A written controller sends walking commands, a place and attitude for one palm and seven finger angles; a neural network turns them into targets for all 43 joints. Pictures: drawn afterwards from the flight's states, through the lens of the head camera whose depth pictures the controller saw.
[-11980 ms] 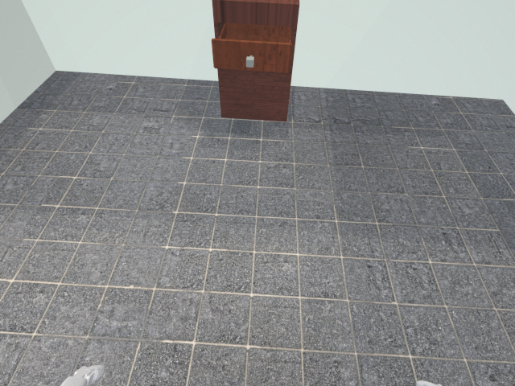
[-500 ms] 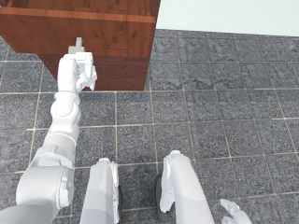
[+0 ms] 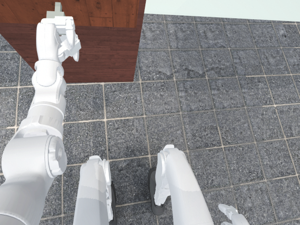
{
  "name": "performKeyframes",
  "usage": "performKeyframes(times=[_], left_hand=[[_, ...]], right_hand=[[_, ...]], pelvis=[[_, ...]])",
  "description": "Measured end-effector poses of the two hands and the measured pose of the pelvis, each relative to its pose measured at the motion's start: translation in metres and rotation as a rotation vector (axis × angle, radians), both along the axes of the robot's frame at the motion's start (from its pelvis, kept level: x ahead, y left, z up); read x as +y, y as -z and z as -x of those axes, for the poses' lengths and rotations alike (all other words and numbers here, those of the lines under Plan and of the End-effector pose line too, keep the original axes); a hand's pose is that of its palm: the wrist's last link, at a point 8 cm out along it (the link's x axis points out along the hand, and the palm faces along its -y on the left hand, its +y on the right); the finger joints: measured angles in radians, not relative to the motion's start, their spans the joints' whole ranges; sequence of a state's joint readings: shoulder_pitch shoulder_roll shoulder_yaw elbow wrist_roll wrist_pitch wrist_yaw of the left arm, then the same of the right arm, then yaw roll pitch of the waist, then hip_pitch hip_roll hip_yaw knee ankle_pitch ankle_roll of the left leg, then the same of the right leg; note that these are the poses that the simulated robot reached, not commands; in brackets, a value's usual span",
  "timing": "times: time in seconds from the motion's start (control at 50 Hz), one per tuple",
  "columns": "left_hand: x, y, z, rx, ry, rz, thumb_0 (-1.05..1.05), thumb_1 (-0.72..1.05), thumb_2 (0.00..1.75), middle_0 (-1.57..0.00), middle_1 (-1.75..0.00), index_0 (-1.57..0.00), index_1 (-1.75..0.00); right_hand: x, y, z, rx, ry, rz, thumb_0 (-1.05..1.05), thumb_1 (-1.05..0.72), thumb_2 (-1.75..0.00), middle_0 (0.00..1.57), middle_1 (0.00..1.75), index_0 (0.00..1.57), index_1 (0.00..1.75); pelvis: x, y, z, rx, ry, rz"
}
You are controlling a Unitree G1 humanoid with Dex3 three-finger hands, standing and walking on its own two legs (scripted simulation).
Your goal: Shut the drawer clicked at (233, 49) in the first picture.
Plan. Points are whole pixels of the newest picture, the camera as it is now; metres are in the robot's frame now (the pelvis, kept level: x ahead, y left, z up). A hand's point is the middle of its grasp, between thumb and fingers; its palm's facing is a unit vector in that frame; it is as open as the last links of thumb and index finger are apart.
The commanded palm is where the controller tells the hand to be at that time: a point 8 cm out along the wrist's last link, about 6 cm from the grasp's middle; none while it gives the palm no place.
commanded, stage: push the drawer shut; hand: left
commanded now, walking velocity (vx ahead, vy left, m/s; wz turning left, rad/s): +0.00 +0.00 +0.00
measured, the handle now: (58, 17) +0.62 +0.17 +0.02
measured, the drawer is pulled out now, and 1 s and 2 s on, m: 0.04 0.00 0.00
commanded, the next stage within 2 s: pull the fist back off the drawer in 0.62 s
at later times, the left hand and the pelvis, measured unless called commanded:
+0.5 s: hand (78, 28) +0.59 +0.13 +0.01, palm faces -0.02 -1.00 -0.05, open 3.5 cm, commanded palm +0.60 +0.15 +0.02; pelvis -0.01 +0.01 -0.01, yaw -2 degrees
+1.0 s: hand (78, 28) +0.59 +0.13 +0.01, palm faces -0.01 -1.00 -0.05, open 3.5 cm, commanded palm +0.59 +0.14 +0.02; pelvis -0.03 +0.01 -0.02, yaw -2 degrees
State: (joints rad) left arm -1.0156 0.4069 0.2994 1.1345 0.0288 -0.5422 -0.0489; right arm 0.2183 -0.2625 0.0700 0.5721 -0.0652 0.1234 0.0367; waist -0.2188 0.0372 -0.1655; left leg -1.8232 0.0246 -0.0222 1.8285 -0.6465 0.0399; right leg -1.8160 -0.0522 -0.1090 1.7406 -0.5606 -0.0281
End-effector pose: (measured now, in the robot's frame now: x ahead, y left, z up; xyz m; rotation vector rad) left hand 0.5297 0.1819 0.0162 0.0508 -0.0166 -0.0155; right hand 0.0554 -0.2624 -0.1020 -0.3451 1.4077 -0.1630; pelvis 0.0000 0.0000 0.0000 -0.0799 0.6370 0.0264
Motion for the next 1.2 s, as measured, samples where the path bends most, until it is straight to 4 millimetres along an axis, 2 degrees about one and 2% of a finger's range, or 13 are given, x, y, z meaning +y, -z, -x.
performKeyframes(times=[0.4,0.88,1.06,1.2], left_hand=[[0.0,-0.001,-0.039,0.012,-0.004,0.005,0.02,0.89,0.9,-1.49,-1.6,-1.49,-1.6],[0.0,-0.001,-0.04,0.013,-0.016,0.003,0.02,0.89,0.9,-1.51,-1.6,-1.52,-1.6],[0.0,-0.001,-0.04,0.018,-0.005,0.004,0.02,0.89,0.9,-1.49,-1.6,-1.51,-1.6],[0.0,-0.001,-0.04,0.017,0.0,0.003,0.02,0.89,0.9,-1.49,-1.6,-1.51,-1.6]], right_hand=[[0.01,-0.005,0.053,0.12,0.07,0.012,0.0,-0.91,-0.9,0.2,0.3,0.2,0.29],[0.019,-0.011,0.097,0.108,0.083,0.05,0.0,-0.9,-0.9,0.2,0.3,0.2,0.29],[0.022,-0.011,0.106,0.135,0.092,0.032,0.0,-0.9,-0.9,0.2,0.3,0.2,0.29],[0.023,-0.011,0.096,0.149,0.097,0.005,0.0,-0.9,-0.9,0.2,0.3,0.2,0.29]], pelvis=[[0.004,0.008,0.004,0.022,0.011,0.021],[0.01,0.02,0.029,0.006,0.004,0.045],[0.011,0.02,0.028,0.007,0.009,0.045],[0.01,0.014,0.02,0.014,0.014,0.037]])
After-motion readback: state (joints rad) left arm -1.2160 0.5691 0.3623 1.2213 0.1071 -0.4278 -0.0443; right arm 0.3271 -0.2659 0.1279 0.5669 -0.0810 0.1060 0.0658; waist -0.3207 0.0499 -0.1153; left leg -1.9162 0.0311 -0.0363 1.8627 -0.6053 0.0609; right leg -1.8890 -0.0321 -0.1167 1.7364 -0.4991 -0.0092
